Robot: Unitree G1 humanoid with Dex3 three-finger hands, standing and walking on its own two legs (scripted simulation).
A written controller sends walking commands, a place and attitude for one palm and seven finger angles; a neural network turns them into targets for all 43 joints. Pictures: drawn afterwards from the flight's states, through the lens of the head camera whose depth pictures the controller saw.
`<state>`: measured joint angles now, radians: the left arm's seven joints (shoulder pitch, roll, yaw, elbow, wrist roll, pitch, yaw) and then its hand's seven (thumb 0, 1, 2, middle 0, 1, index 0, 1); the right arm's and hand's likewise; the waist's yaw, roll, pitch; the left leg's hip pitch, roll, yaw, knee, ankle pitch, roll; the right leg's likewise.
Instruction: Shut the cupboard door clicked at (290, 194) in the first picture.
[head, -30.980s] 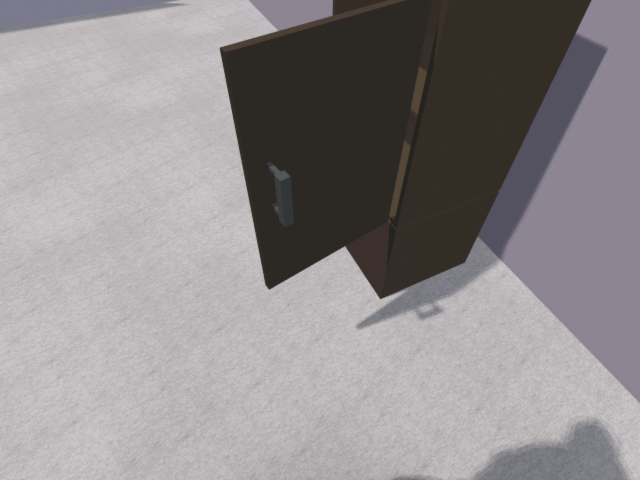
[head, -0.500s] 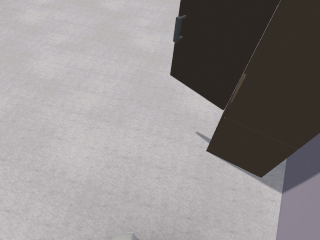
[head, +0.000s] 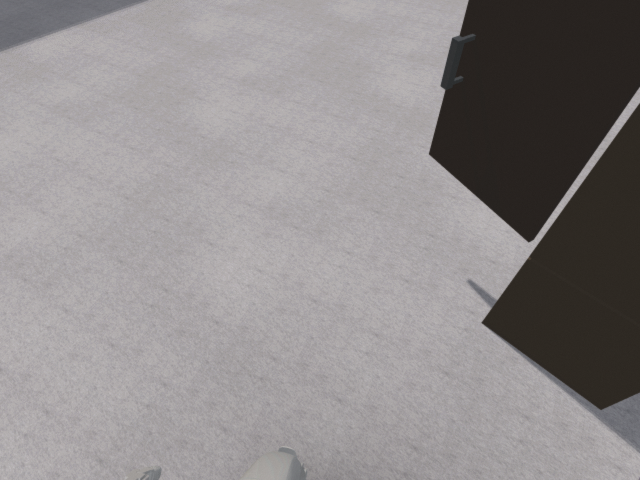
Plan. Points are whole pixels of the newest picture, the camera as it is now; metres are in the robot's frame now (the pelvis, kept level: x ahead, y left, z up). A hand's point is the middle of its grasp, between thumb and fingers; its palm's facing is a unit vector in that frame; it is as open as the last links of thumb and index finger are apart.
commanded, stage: walk to a spot facing it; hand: left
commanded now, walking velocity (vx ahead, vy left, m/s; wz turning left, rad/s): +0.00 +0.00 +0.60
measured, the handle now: (458, 61) +1.00 -0.30 -0.02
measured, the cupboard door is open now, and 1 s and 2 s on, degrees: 75 75 75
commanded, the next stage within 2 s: turn to face it in 1.44 s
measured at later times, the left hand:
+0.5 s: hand out of the picture +0.00 +0.26 -0.17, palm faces +0.35 -0.90 -0.24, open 7.4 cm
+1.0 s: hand (171, 450) +0.18 +0.23 -0.15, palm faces +0.57 -0.79 -0.21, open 7.2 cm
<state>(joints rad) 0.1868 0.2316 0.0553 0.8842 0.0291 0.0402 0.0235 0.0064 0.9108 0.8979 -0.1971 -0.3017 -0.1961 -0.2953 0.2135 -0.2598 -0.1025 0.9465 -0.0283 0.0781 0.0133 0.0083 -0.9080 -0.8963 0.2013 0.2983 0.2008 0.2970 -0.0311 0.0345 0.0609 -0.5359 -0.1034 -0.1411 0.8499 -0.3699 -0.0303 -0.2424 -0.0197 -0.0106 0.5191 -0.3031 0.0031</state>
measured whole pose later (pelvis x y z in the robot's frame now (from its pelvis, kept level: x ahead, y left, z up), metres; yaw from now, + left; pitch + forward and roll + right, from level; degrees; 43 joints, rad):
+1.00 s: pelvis +0.25 +0.05 +0.01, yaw +34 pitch +1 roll +1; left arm 0.29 0.17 0.06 0.96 0.03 -0.07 0.00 0.00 0.94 0.90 -0.20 -0.30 -0.20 -0.30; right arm 0.25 -0.21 -0.07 1.00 -0.03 0.01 0.03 0.01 -0.91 -0.90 0.20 0.30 0.20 0.30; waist -0.03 0.00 0.05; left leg -0.58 0.08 0.04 1.11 -0.25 0.00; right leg -0.16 -0.09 -0.27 0.40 -0.24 -0.02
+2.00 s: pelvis +0.48 +0.27 +0.01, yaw +36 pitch +1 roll +0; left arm 0.24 0.17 0.07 0.97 0.02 0.01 0.01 0.00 0.93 0.90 -0.20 -0.30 -0.20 -0.30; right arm 0.15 -0.18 -0.04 0.97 -0.02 0.03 -0.02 0.01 -0.91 -0.90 0.20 0.30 0.20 0.30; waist 0.01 0.00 0.07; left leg -0.48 0.05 0.01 0.91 -0.38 -0.07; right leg -0.28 0.04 0.03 0.43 -0.17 -0.04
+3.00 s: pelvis +0.50 +0.33 -0.01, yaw -1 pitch +1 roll -1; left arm 0.19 0.24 0.07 0.89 0.01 0.07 -0.01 0.01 0.91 0.90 -0.20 -0.30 -0.20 -0.30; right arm 0.16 -0.21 -0.03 0.87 -0.02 0.01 -0.01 0.01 -0.91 -0.90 0.20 0.30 0.20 0.30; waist 0.01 -0.05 0.06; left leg -0.33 0.05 0.06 0.60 -0.29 -0.02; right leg -0.36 0.04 0.11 0.73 -0.44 0.02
